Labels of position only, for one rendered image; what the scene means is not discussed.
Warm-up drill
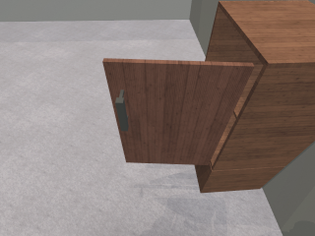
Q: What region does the cupboard door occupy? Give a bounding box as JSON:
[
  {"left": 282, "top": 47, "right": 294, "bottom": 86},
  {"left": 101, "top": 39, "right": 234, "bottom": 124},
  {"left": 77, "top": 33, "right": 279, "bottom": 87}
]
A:
[{"left": 102, "top": 58, "right": 255, "bottom": 165}]

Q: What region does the handle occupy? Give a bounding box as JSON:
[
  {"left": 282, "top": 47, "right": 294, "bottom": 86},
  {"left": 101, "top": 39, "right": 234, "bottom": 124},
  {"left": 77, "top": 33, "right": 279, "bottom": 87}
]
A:
[{"left": 115, "top": 89, "right": 129, "bottom": 132}]

